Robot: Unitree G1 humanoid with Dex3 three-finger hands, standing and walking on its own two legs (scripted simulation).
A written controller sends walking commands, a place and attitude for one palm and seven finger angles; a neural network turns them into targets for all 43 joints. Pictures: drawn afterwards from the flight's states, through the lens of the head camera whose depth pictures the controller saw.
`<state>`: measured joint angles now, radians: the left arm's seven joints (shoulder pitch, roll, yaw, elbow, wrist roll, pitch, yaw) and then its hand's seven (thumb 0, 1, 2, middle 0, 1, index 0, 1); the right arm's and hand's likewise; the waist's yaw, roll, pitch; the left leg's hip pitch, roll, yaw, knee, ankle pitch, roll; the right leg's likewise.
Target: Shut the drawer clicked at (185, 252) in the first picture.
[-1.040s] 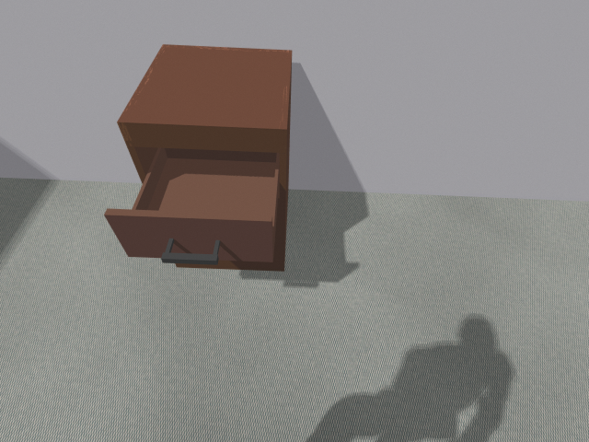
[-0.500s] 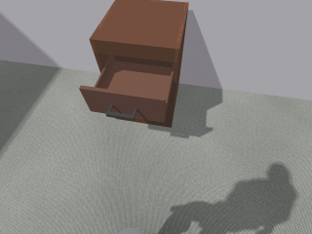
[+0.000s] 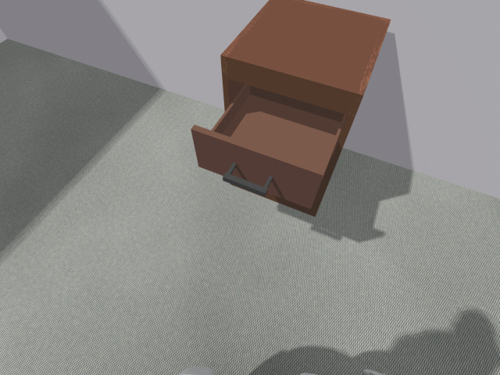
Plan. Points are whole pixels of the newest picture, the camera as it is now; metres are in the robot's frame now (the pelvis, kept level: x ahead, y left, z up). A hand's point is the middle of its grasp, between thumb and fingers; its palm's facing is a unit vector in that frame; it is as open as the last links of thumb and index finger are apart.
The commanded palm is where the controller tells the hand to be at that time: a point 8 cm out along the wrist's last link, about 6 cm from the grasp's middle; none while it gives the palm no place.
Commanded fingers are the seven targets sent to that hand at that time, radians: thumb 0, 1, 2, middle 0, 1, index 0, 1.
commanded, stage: stand and wait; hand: left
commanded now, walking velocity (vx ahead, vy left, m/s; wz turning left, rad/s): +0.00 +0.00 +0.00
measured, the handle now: (247, 178) +0.62 +0.06 -0.24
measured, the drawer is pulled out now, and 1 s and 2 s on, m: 0.24 0.24 0.24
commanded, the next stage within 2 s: look at it before walking up in 0.56 s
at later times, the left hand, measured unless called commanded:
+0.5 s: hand out of the picture +0.09 +0.17 -0.17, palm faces +0.02 -0.98 -0.21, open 7.3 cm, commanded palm none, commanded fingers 0.00 0.90 0.90 -0.20 -0.30 -0.20 -0.30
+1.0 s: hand out of the picture +0.03 +0.16 -0.17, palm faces +0.04 -0.98 -0.17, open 7.3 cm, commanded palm none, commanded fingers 0.00 0.90 0.90 -0.20 -0.30 -0.20 -0.30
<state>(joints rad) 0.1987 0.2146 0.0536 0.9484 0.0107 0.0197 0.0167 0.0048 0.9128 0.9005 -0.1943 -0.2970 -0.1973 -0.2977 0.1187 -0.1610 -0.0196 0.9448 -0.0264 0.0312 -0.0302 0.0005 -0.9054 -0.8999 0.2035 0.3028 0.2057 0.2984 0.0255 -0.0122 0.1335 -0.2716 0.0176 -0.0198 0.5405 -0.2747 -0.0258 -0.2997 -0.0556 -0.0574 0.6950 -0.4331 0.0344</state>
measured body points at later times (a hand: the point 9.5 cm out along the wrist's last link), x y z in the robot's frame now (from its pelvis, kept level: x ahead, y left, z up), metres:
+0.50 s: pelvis +0.04 -0.01 +0.01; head +0.07 -0.01 +0.46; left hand +0.09 +0.22 -0.15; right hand +0.02 -0.22 -0.15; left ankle +0.00 +0.14 -0.73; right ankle -0.01 -0.12 -0.73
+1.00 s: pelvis +0.04 -0.01 +0.01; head +0.06 +0.00 +0.46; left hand +0.03 +0.21 -0.16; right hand +0.02 -0.22 -0.15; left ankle +0.00 +0.14 -0.73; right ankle -0.01 -0.12 -0.73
